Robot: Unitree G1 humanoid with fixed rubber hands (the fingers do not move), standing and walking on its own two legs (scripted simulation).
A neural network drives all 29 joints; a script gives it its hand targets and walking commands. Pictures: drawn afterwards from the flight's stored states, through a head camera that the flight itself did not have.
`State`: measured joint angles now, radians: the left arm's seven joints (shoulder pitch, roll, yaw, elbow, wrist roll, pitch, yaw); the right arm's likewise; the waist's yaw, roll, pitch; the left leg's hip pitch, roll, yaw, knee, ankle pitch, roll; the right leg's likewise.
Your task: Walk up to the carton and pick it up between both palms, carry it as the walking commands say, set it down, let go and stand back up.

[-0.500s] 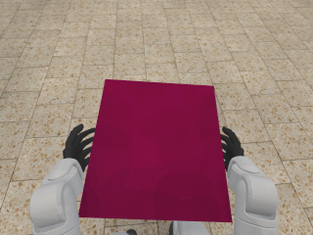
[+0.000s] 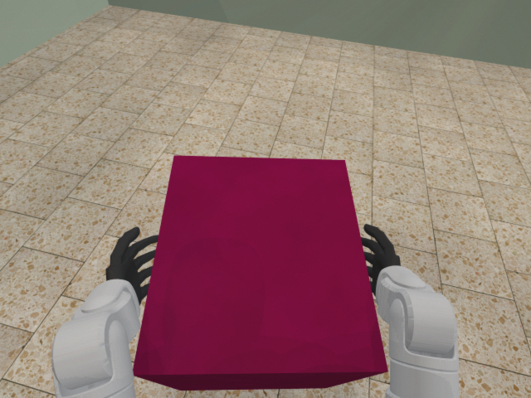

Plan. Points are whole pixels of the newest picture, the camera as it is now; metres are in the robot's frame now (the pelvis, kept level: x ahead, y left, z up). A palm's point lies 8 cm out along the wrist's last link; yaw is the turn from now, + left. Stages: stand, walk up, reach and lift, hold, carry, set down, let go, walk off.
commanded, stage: carry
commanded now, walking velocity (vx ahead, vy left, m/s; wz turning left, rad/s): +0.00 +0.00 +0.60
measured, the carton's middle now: (257, 283) +0.30 +0.00 -0.02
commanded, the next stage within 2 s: none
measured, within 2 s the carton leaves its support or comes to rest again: neither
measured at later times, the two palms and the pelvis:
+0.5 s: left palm (100, 333) +0.18 +0.19 +0.10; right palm (362, 253) +0.29 -0.14 +0.08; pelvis +0.00 -0.05 +0.01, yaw +19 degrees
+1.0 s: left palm out of the picture +0.09 +0.20 +0.10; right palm (324, 264) +0.28 -0.09 +0.07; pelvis -0.03 -0.08 +0.00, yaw +37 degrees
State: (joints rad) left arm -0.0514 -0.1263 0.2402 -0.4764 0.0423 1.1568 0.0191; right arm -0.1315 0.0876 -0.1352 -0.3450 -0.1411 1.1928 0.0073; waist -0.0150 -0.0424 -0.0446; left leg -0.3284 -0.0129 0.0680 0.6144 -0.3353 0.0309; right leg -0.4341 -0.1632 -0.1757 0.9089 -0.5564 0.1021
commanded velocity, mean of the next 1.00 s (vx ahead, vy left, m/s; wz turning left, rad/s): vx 0.00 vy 0.00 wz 0.60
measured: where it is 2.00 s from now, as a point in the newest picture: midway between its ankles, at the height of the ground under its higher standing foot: outside the picture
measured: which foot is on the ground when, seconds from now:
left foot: down 0.00-0.22, up 0.24-0.54, down 0.56-0.90, up 0.92-1.00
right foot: up 0.00-0.18, down 0.20-0.56, up 0.58-0.86, down 0.88-1.00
